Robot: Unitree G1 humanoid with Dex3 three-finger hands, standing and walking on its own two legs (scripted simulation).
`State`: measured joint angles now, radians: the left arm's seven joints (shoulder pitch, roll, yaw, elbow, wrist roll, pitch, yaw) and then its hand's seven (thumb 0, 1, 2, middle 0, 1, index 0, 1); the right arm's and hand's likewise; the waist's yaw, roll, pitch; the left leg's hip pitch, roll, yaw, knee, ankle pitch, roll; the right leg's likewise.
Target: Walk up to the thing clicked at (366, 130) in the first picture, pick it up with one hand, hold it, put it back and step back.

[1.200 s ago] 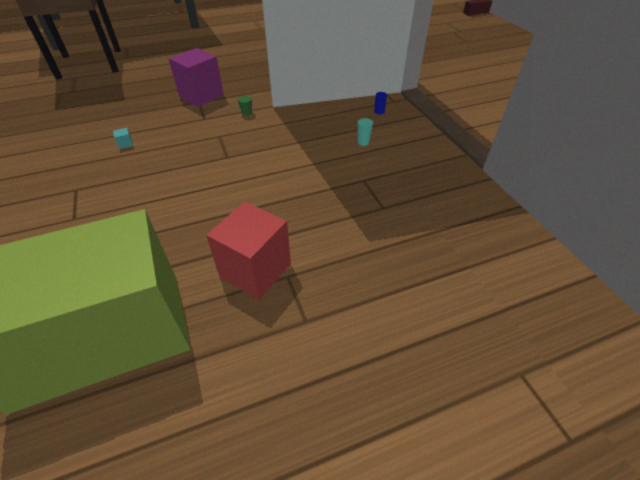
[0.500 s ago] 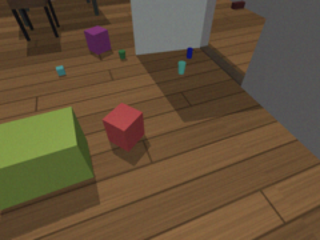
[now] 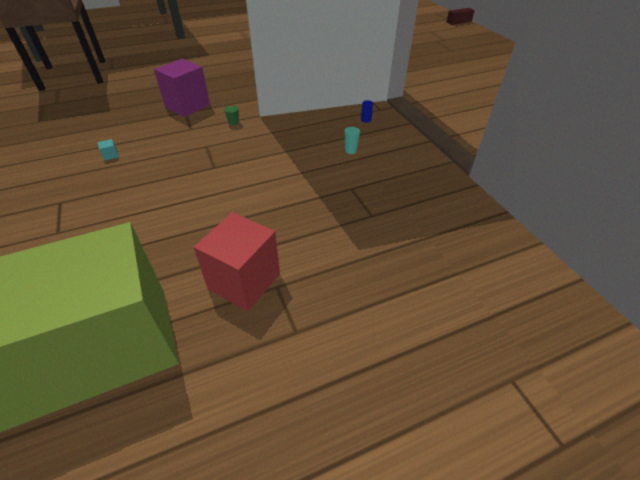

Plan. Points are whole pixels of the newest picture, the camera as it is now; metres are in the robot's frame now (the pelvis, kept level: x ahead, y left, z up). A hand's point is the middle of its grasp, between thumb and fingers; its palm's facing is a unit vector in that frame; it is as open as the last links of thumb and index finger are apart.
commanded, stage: walk up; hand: left
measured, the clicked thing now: (351, 141) +1.94 -0.11 -0.72
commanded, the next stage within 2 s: none
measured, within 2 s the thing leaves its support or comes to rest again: neither
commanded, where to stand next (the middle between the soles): +1.55 -0.27 m, yaw -10 degrees
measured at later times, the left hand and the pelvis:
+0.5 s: hand (236, 444) +0.22 +0.14 -0.13, palm faces -0.05 -0.92 -0.40, open 7.4 cm; pelvis +0.17 -0.14 -0.01, yaw -7 degrees
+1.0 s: hand (283, 259) +0.58 +0.11 -0.15, palm faces -0.20 -0.91 -0.37, open 7.4 cm; pelvis +0.47 -0.16 -0.01, yaw -10 degrees
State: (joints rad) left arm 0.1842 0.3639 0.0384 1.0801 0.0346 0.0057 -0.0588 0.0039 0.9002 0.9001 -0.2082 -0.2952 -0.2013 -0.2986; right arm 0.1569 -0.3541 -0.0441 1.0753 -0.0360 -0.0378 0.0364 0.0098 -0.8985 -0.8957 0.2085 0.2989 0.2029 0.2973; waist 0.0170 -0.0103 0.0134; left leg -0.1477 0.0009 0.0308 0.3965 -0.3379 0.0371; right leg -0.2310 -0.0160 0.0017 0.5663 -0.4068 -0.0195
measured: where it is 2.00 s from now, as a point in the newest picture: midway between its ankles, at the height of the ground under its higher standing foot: (394, 286)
